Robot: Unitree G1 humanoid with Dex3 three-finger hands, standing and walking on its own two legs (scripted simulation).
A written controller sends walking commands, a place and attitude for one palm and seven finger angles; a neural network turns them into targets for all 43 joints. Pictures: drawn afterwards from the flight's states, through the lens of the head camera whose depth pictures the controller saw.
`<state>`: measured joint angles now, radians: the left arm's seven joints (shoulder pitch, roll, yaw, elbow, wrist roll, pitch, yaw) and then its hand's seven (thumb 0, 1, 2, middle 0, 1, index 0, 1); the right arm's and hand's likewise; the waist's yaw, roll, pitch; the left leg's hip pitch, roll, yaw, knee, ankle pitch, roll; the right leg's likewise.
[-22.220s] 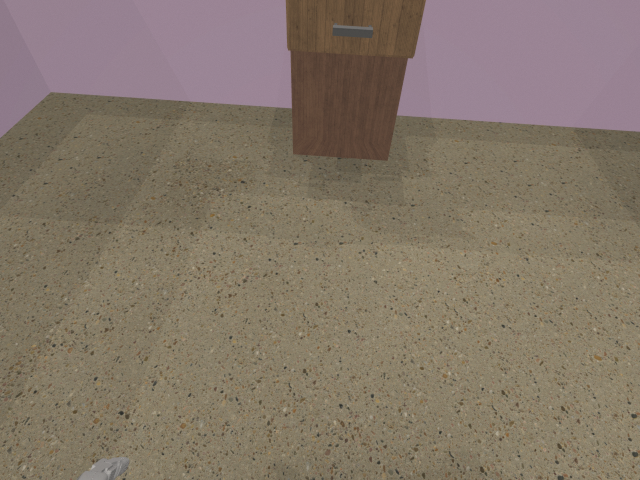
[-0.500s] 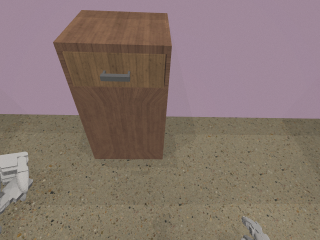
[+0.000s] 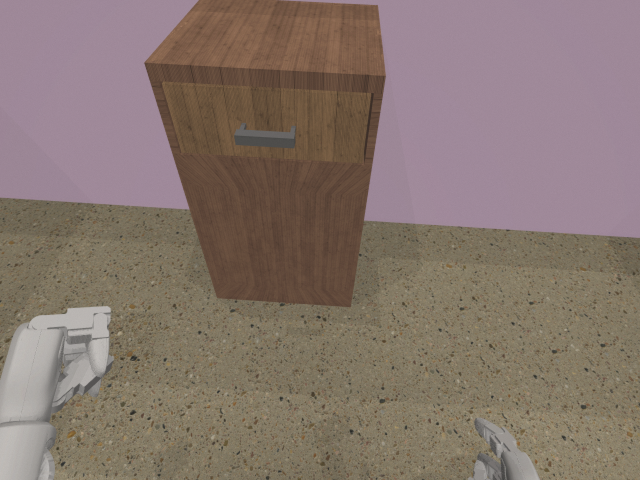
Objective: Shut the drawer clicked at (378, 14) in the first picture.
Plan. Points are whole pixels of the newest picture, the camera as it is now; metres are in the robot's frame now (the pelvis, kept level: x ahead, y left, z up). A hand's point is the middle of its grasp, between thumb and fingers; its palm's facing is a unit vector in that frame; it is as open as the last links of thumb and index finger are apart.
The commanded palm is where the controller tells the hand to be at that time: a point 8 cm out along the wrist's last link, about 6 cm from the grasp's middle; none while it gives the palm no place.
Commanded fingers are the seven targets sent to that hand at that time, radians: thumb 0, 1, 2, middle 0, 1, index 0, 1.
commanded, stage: let the arm hang, fingers relaxed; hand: left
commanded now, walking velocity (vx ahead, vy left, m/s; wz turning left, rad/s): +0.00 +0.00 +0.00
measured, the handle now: (266, 133) +0.82 +0.17 -0.02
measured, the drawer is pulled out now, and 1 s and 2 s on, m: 0.00 0.00 0.00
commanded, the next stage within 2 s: look to check the result in 1.04 s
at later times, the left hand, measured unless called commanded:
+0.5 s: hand out of the picture +0.00 +0.19 -0.16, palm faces +0.02 -0.97 -0.25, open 5.1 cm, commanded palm none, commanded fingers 0.00 0.90 0.90 -0.24 -0.34 -0.24 -0.34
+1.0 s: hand out of the picture -0.01 +0.16 -0.17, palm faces +0.03 -0.98 -0.18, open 7.3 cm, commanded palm none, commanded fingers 0.00 0.90 0.90 -0.20 -0.30 -0.20 -0.30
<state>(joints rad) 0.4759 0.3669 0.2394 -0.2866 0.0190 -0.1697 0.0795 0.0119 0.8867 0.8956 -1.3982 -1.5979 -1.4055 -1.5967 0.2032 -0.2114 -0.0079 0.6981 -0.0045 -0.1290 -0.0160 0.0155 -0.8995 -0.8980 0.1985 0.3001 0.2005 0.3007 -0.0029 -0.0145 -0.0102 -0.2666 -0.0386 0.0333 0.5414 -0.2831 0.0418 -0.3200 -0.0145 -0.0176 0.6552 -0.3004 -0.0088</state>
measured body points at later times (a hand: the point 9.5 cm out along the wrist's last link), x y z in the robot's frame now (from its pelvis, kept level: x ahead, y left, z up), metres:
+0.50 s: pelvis -0.01 -0.02 +0.01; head +0.01 -0.02 +0.46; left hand +0.00 +0.24 -0.14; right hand -0.02 -0.26 -0.15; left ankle +0.00 +0.09 -0.73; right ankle +0.00 -0.11 -0.73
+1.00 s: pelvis -0.01 -0.01 +0.01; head +0.00 -0.01 +0.46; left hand -0.01 +0.21 -0.15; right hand -0.03 -0.22 -0.15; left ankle +0.00 +0.09 -0.73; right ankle +0.00 -0.11 -0.73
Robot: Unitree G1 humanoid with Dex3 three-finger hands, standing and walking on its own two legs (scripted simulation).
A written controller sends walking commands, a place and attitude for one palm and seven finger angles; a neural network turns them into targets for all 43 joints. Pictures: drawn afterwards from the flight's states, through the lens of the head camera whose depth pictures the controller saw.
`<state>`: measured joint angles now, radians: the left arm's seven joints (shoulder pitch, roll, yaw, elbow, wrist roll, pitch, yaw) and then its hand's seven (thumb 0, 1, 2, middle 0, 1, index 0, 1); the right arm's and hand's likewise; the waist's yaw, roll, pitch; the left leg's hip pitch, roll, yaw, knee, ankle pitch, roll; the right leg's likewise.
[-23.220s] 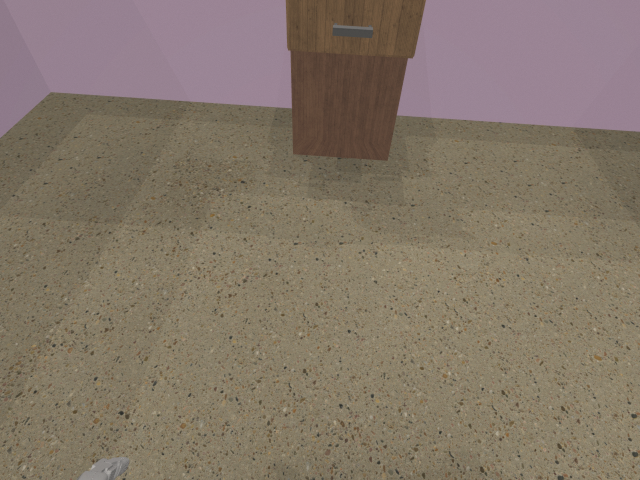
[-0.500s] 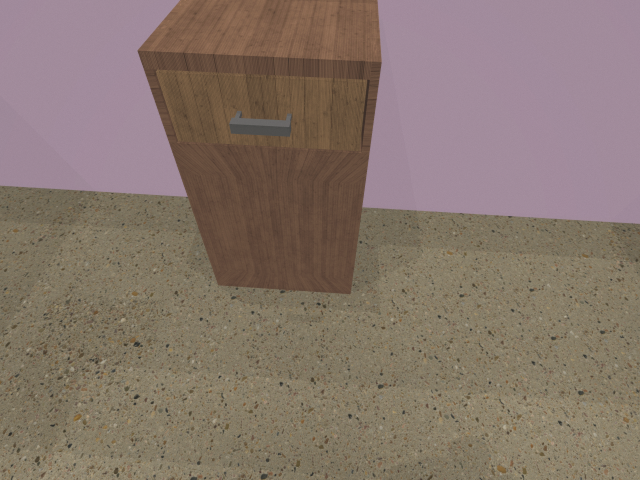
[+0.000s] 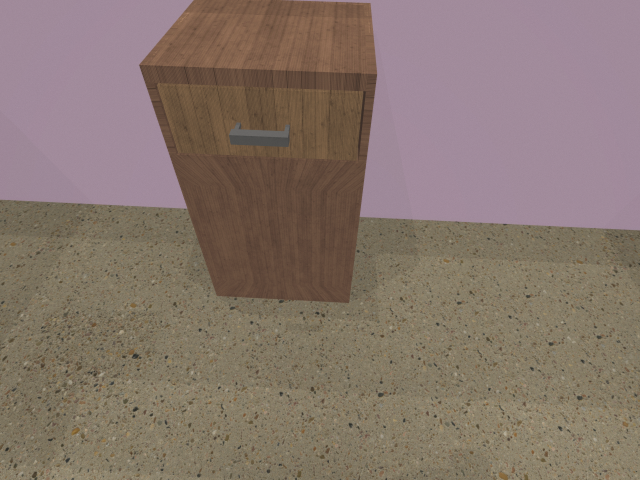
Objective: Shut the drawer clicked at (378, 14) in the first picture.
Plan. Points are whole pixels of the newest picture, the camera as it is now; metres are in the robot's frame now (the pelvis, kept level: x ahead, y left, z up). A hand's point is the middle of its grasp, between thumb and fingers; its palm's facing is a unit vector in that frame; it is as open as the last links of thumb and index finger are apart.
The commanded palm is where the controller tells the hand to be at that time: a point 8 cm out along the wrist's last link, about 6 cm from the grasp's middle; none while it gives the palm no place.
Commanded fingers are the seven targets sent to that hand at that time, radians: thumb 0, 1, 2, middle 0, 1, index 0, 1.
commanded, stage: let the arm hang, fingers relaxed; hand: left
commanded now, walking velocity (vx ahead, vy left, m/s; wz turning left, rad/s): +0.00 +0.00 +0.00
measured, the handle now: (261, 132) +0.83 +0.18 -0.03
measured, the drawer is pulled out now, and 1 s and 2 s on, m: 0.00 0.00 0.00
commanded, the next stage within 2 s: look to check the result in 0.04 s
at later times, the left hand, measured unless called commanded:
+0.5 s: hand out of the picture +0.03 +0.18 -0.17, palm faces +0.02 -0.98 -0.22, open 7.4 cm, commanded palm none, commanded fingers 0.00 0.90 0.90 -0.20 -0.30 -0.20 -0.30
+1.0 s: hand out of the picture +0.06 +0.18 -0.17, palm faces +0.00 -0.97 -0.24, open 7.4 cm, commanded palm none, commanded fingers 0.00 0.90 0.90 -0.20 -0.30 -0.20 -0.30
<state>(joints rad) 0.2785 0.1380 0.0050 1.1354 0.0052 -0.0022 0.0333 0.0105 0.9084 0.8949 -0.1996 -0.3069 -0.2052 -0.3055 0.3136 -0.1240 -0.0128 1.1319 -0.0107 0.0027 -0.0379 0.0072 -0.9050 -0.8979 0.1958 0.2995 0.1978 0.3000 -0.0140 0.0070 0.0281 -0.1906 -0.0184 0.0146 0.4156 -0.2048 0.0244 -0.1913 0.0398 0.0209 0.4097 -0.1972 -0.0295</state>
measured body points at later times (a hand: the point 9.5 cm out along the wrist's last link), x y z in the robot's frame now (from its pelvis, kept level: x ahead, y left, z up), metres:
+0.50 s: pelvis +0.01 +0.00 +0.00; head +0.03 -0.01 +0.45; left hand +0.03 +0.23 -0.16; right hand +0.01 -0.23 -0.16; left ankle +0.01 +0.10 -0.74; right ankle +0.02 -0.10 -0.74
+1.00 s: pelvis +0.02 -0.01 +0.00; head +0.04 -0.02 +0.45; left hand +0.06 +0.23 -0.15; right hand +0.03 -0.26 -0.16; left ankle +0.01 +0.10 -0.74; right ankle +0.02 -0.10 -0.74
